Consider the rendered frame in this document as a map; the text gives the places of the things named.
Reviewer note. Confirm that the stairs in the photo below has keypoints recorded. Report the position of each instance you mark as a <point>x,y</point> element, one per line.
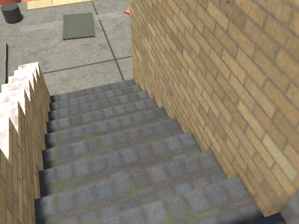
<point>114,157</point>

